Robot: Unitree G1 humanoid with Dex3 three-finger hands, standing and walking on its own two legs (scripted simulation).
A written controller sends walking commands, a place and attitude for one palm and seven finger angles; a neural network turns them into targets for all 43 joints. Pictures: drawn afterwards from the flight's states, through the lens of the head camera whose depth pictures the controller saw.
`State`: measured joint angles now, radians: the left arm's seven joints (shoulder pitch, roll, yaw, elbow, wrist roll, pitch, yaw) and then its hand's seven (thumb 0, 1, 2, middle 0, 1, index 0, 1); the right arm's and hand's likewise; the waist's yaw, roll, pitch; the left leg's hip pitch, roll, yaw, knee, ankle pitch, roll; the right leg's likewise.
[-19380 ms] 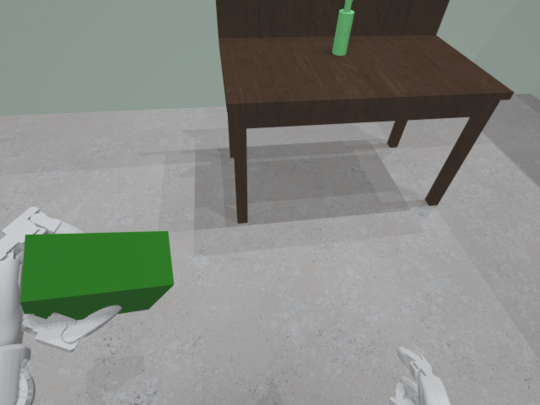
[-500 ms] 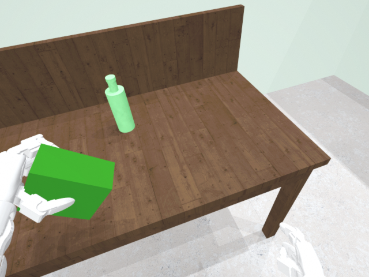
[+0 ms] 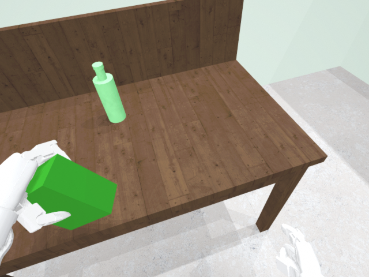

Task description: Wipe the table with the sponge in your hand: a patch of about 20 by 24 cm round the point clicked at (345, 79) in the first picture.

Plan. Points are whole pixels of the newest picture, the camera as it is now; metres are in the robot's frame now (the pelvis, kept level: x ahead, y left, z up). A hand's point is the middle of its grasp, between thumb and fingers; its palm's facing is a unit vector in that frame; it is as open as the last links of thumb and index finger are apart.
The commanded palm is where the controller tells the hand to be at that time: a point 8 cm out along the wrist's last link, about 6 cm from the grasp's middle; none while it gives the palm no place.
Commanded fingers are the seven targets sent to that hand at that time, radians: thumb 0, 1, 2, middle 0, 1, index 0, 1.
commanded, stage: turn the palm down, sponge in hand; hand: left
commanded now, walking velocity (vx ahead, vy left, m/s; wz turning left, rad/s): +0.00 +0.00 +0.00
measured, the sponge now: (75, 200) +0.23 +0.24 +0.08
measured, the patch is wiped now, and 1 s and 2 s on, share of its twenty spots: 0.00 0.00 0.00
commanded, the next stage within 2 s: move the sponge above the wiping area in 1.42 s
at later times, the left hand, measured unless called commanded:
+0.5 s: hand (35, 190) +0.22 +0.30 +0.13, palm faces +0.15 -0.31 -0.94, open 10.4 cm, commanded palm +0.19 +0.32 +0.18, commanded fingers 0.00 0.10 1.30 -1.20 -1.60 -1.20 -1.60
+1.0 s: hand (12, 178) +0.24 +0.36 +0.13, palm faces +0.12 -0.06 -0.99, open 10.4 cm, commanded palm +0.20 +0.33 +0.18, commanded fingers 0.00 0.10 1.30 -1.20 -1.60 -1.20 -1.60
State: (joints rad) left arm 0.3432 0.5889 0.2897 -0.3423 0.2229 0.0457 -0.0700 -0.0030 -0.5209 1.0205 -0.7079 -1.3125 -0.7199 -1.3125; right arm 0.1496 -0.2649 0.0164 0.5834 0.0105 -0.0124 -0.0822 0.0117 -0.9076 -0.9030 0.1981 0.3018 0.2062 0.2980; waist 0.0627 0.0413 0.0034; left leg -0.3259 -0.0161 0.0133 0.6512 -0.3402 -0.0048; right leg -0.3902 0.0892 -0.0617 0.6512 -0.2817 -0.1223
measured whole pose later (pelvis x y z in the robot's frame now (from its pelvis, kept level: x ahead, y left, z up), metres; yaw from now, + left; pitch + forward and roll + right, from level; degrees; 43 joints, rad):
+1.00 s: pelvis +0.01 +0.06 +0.02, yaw +0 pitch -2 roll +0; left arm 0.13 0.53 0.00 -0.19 0.88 0.34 0.06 0.00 -0.52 1.02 -0.71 -1.31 -0.72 -1.31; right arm 0.02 -0.24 0.06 0.68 0.02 0.06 -0.06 0.01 -0.91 -0.90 0.20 0.30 0.21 0.30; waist 0.15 0.08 0.01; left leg -0.14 -0.06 0.03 0.43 -0.25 0.07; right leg -0.20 0.05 -0.02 0.43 -0.19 -0.06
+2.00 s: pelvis +0.00 +0.03 +0.02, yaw -1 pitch -2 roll +1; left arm 0.07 0.48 -0.05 0.01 0.90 0.35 0.01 0.00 -0.52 1.02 -0.70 -1.31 -0.71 -1.31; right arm 0.02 -0.28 0.02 0.71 0.04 0.04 -0.07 0.01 -0.91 -0.90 0.20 0.30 0.20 0.30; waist 0.11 0.09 0.02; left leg -0.14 -0.05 0.03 0.40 -0.23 0.04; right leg -0.20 0.07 -0.02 0.41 -0.17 -0.08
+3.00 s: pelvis +0.02 +0.04 +0.02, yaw -1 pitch +0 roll +0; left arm 0.00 0.39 -0.17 0.17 0.99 0.27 0.12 0.00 -0.52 1.02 -0.71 -1.31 -0.72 -1.31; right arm 0.03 -0.25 0.01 0.71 0.03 0.04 -0.07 0.01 -0.91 -0.90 0.20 0.30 0.20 0.30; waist 0.12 0.05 -0.02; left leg -0.18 -0.05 0.03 0.43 -0.26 0.05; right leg -0.24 0.07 -0.01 0.43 -0.19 -0.08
